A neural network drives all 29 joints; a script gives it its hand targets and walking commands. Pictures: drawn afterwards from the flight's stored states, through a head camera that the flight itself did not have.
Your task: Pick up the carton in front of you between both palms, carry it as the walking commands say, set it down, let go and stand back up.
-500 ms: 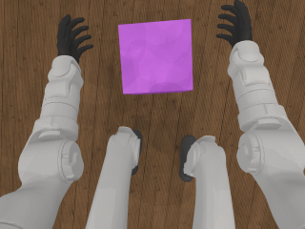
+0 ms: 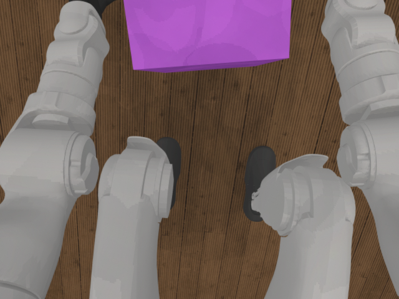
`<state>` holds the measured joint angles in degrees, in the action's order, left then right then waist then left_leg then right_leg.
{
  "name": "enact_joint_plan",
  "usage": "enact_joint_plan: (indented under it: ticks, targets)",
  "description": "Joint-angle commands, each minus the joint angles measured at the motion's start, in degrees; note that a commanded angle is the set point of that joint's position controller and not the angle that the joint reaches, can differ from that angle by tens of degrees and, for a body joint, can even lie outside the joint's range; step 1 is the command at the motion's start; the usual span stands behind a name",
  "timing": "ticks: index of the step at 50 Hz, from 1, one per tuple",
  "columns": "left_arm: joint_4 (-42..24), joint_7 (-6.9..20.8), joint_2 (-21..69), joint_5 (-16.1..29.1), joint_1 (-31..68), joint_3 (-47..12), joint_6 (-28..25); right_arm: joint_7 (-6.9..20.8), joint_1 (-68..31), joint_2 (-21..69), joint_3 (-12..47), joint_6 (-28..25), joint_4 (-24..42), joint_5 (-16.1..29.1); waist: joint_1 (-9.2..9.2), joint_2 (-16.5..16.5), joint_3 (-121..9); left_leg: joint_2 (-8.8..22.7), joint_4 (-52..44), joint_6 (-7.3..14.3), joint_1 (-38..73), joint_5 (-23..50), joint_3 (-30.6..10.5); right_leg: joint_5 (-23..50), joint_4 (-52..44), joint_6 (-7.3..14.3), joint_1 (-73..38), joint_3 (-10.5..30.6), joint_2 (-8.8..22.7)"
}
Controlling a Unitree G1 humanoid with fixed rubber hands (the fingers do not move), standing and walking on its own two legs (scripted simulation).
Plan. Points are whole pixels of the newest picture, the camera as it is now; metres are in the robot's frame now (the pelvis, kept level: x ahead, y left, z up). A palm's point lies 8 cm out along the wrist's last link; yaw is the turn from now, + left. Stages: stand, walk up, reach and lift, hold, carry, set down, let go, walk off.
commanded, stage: reach and lift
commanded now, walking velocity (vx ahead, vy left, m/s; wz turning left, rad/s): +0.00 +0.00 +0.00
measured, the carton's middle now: (206, 6) +0.53 +0.05 -0.26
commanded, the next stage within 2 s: none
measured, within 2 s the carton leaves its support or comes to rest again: leaves its support in 0.82 s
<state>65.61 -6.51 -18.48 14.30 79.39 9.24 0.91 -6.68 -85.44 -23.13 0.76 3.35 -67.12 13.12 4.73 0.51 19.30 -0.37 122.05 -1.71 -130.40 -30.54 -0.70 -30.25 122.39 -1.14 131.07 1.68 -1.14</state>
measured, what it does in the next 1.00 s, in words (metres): stands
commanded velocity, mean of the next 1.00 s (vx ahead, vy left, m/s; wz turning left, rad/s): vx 0.00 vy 0.00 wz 0.00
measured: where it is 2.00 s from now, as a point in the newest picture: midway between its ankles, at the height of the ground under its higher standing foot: (209, 191)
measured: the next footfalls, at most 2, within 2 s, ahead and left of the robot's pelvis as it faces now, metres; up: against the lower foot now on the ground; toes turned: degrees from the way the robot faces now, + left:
none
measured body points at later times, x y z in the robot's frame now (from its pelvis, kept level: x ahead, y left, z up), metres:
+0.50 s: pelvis +0.00 +0.00 -0.01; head +0.37 +0.02 +0.24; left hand +0.52 +0.20 -0.19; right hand +0.57 -0.10 -0.19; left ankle +0.12 +0.13 -0.35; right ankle +0.12 -0.12 -0.35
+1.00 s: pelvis +0.00 +0.00 +0.00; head +0.32 +0.01 +0.31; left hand +0.52 +0.19 -0.11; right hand +0.56 -0.11 -0.11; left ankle +0.12 +0.13 -0.35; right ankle +0.12 -0.12 -0.35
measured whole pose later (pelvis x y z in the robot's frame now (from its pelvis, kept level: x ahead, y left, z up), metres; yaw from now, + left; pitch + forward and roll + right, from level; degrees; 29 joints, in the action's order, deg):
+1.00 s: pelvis +0.00 +0.00 +0.00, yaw +0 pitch +38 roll +1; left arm 47.6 -8.8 -9.9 5.9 68.3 15.3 14.5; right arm -9.4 -73.0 -11.4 -9.5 14.4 -51.2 4.3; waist 3.5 1.8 6.8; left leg -1.9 123.1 -2.4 -130.5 -30.7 -1.3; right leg -30.4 123.5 -2.3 131.2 2.8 -2.9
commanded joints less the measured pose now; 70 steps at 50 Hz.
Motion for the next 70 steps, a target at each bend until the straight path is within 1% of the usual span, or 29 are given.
enact_joint_plan:
  ticks: [1, 7, 10, 14, 17, 18, 19, 23, 25, 27, 29, 30, 31, 34, 39, 40, 46, 48, 49, 54, 57, 58, 59, 61, 63, 64, 65, 67, 70]
  targets:
    - [-6.3, -1.1, -12.4, -0.6, 14.8, 0.2, -2.3, -0.3, -17.1, -5.0, 0.6, -1.8, 5.9, 2.0, 3.64, 3.3, -72.0, 0.3, -8.6, -0.6, 32.9, 17.1, 2.7, 14.1, -4.5, -0.3, -39.4, -0.5, -0.9]
    - [-9.4, -1.6, -8.7, 5.2, 16.1, -4.7, -1.9, -0.4, -17.9, -7.3, 1.2, -3.2, 10.6, 1.2, 0.46, 3.8, -75.7, -1.5, -7.4, -1.6, 38.6, 21.7, 1.9, 16.1, -1.6, -0.7, -39.4, -3.1, -0.8]
    - [-4.4, -1.4, -6.6, 4.7, 12.5, -4.8, -1.7, 0.1, -16.8, -4.3, 2.5, -3.1, 8.7, 3.2, 3.83, 3.1, -75.2, -2.2, -7.1, -1.6, 38.8, 23.2, 3.7, 16.9, -2.1, -0.7, -40.1, -2.3, -1.6]
    - [-7.1, -1.0, -5.0, 4.8, 12.7, -3.1, -1.9, -0.5, -11.7, -3.7, -1.1, -2.8, 9.3, -1.7, -0.53, 4.3, -70.3, -2.7, -7.5, -0.9, 36.0, 19.2, 2.6, 13.1, -4.0, -1.0, -33.7, -4.1, -1.1]
    - [-3.8, -1.3, -7.5, 2.3, 11.8, -2.0, -1.9, -0.5, -12.9, -4.2, -0.7, -1.9, 6.8, 0.0, 0.04, 3.3, -65.9, -1.2, -6.6, -1.3, 33.9, 16.5, 2.4, 9.4, -5.3, -1.5, -31.0, -2.1, -0.6]
    - [-2.4, -1.4, -4.9, 1.0, 11.2, -3.8, -1.6, 0.0, -12.4, -3.1, 1.1, -1.7, 1.4, 1.3, 4.07, 0.9, -64.1, -1.5, -9.6, -1.8, 33.4, 15.4, 3.1, 7.6, -6.5, -0.4, -28.9, -2.2, -1.6]
    - [-4.3, -0.9, -2.4, 1.4, 11.3, -3.4, -1.8, 0.0, -13.9, -3.5, 0.0, -2.4, 3.6, -1.4, -0.33, 4.0, -65.1, -2.0, -8.3, -1.3, 30.6, 17.7, 2.0, 12.3, -4.3, -0.4, -31.8, -2.7, -0.6]
    - [-6.4, -1.3, -0.5, 2.5, 15.7, -5.7, -2.5, -0.3, -17.9, 0.0, 4.5, -3.2, 4.3, 1.6, 2.07, 4.0, -66.0, -2.0, -9.9, -1.3, 28.5, 15.1, 3.8, 12.8, -6.0, -0.8, -34.1, -3.1, -0.8]
    - [-6.0, -1.6, 3.8, 3.0, 18.8, -7.1, -2.4, -1.0, -18.6, 2.8, 0.7, -3.2, 2.0, 0.2, -1.96, -0.2, -67.0, -2.6, -9.3, -1.4, 34.1, 13.7, 3.8, 8.4, -7.6, 1.0, -30.8, -2.2, -2.2]
    - [-5.4, 0.6, 15.8, 1.4, 22.3, -8.9, -2.1, 1.2, -20.5, 15.3, 5.5, -3.2, 2.1, 0.1, 2.33, -0.1, -65.0, -3.6, -9.8, -0.4, 35.0, 15.9, 2.6, 10.2, -7.1, 0.8, -32.2, -1.4, -3.5]
    - [-4.4, 4.6, 29.5, 0.9, 28.7, -10.3, -1.4, 3.7, -25.3, 28.3, 5.0, -3.0, 1.2, -4.6, -2.97, 3.4, -65.1, -4.3, -8.2, -0.1, 32.3, 14.1, 1.9, 9.9, -7.8, 0.6, -30.4, -2.3, -4.6]
    - [-7.5, 6.0, 32.5, -2.0, 30.8, -8.9, -1.3, 6.0, -24.3, 38.0, 5.6, -1.8, 0.2, -3.0, 1.03, 4.4, -61.6, -4.9, -9.2, -0.6, 30.6, 12.6, 4.4, 8.9, -7.5, 0.7, -30.5, -1.6, -5.2]
    - [-11.5, 7.2, 41.7, -0.4, 34.8, -13.0, -0.7, 7.7, -26.9, 43.9, 6.1, -2.0, 3.2, -4.8, -2.97, 3.2, -63.8, -6.0, -10.2, -0.1, 31.5, 13.5, 2.8, 11.1, -6.8, 1.3, -32.8, -3.4, -6.0]
    - [-13.5, 11.2, 48.2, -5.5, 36.7, -11.4, 2.3, 11.3, -29.3, 53.8, 5.1, 0.0, 7.8, -4.3, 3.59, 2.6, -62.3, -6.2, -7.9, -0.4, 29.4, 15.1, 5.2, 11.7, -5.7, 1.0, -28.5, -2.1, -6.5]
    - [-22.6, 14.4, 57.9, -1.1, 37.4, -15.9, 5.1, 13.3, -22.8, 64.1, 4.5, 3.3, 12.0, -6.4, -1.25, 2.1, -78.9, -6.9, -7.2, 0.4, 35.2, 20.1, 5.6, 19.6, -3.2, 1.1, -38.3, -4.7, -7.3]
    - [-24.8, 14.4, 55.2, -0.4, 38.5, -13.9, 5.1, 13.0, -24.7, 65.4, 7.9, 3.6, 12.7, -4.1, 2.77, 5.4, -80.8, -7.4, -6.8, 0.3, 38.6, 21.9, 7.2, 17.3, -4.3, 1.2, -37.5, -4.9, -7.0]
    - [-36.4, 15.3, 65.6, 1.0, 39.9, -20.0, 9.9, 12.0, -26.5, 75.0, 12.6, 6.8, 30.7, -1.7, 0.37, 6.9, -105.3, -7.9, -7.3, -0.1, 40.5, 27.2, 7.6, 27.5, -5.4, 1.2, -53.1, -5.0, -8.4]
    - [-35.9, 15.9, 67.2, -2.7, 35.2, -18.8, 12.5, 12.4, -26.4, 78.1, 12.9, 9.6, 33.1, -2.6, 4.95, 6.4, -104.8, -8.6, -10.3, 1.0, 43.4, 23.5, 7.4, 20.5, -9.0, 0.4, -48.5, -4.7, -8.4]
    - [-37.8, 15.8, 67.3, -2.0, 33.8, -18.9, 13.6, 13.1, -24.8, 78.2, 11.8, 10.8, 34.9, -3.6, 3.28, 5.0, -103.4, -8.7, -14.1, 1.7, 44.2, 19.7, 6.3, 16.1, -10.4, 0.8, -45.3, -5.8, -8.9]
    - [-23.7, 17.5, 69.6, -14.5, 23.6, -10.1, 18.8, 15.3, -14.3, 76.0, -1.2, 14.9, 18.2, -15.2, 0.22, -0.4, -75.7, -7.5, -20.0, 1.8, 34.0, 7.4, 6.3, 3.2, -18.1, 1.6, -28.4, -5.8, -9.2]
    - [-23.7, 17.6, 69.0, -17.5, 24.7, -5.2, 19.3, 16.4, -12.2, 77.7, -6.3, 16.4, 15.1, -21.3, -0.68, 5.4, -71.2, -8.4, -24.7, 1.7, 31.9, 3.1, 4.1, 0.4, -20.8, 1.2, -27.2, -6.8, -9.4]
    - [-23.5, 17.0, 69.5, -17.8, 24.3, -7.5, 19.7, 16.9, -14.1, 77.1, -5.1, 15.8, 18.0, -18.1, 0.94, -1.7, -76.3, -7.7, -24.3, 1.2, 39.1, 4.9, 4.9, 1.3, -21.3, 1.5, -28.7, -5.7, -9.3]
    - [-24.4, 16.4, 70.2, -19.6, 23.1, -4.8, 18.7, 17.2, -14.3, 78.5, -5.9, 15.8, 16.1, -18.2, 3.64, 1.9, -77.5, -8.3, -25.1, 1.4, 40.8, 5.1, 5.4, -0.7, -23.7, 1.2, -28.0, -5.4, -9.6]
    - [-24.8, 16.8, 73.6, -17.7, 26.5, -6.6, 18.4, 17.5, -13.6, 78.3, -5.0, 15.8, 15.6, -19.0, -0.94, 2.5, -78.7, -8.3, -25.7, 0.9, 39.9, 6.7, 5.8, 3.1, -25.1, 1.0, -35.1, -5.8, -9.7]
    - [-21.7, 17.1, 73.2, -21.0, 21.9, -4.5, 19.3, 18.1, -13.2, 78.3, -7.4, 16.1, 15.6, -20.7, 2.08, 1.7, -76.7, -8.7, -28.4, 1.3, 40.3, 5.5, 6.4, 1.5, -28.3, 0.7, -33.3, -4.5, -9.7]
    - [-20.1, 17.5, 76.7, -20.1, 17.7, -3.9, 20.1, 18.2, -13.6, 78.3, -5.4, 16.4, 17.6, -21.2, -1.62, 5.1, -78.1, -9.1, -30.8, 1.0, 45.5, 4.4, 4.6, -0.3, -29.5, -0.3, -35.6, -6.7, -10.1]
    - [-22.3, 18.0, 76.9, -18.7, 21.6, -7.6, 20.3, 17.9, -12.4, 79.1, -5.6, 15.9, 15.3, -19.7, 0.03, -1.0, -81.6, -8.7, -31.1, 0.8, 48.7, 3.5, 4.1, 0.8, -27.7, 0.5, -33.8, -7.0, -9.7]
    - [-20.6, 19.1, 75.9, -20.2, 18.8, -5.3, 20.2, 17.3, -12.0, 78.5, -6.6, 16.2, 17.2, -21.4, -1.95, 2.6, -78.4, -8.4, -29.8, 0.9, 40.8, 7.2, 5.5, 3.6, -31.0, 0.3, -39.8, -5.2, -9.2]
    - [-30.5, 19.7, 74.9, -16.4, 20.9, -10.7, 19.4, 17.2, -5.7, 85.1, -2.5, 16.9, 18.2, -18.7, 1.95, 3.0, -87.0, -9.5, -33.2, 1.2, 47.2, 13.6, 6.4, 9.1, -33.0, 0.3, -45.9, -4.1, -9.8]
